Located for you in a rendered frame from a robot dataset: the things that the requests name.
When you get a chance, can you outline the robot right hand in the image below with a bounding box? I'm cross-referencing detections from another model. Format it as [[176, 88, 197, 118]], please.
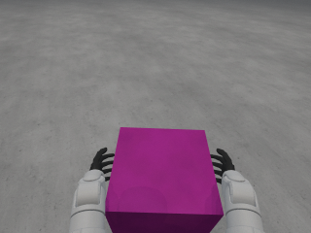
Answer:
[[210, 149, 235, 184]]

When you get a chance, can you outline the left robot forearm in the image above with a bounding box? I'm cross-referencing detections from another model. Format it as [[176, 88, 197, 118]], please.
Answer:
[[69, 169, 107, 233]]

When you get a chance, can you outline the carton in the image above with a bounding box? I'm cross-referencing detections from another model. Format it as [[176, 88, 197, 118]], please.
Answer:
[[105, 127, 224, 233]]

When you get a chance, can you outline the right robot forearm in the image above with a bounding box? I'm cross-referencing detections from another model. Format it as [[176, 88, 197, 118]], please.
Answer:
[[222, 170, 265, 233]]

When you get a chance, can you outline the robot left hand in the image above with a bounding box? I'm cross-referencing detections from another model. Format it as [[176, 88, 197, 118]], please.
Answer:
[[89, 148, 115, 182]]

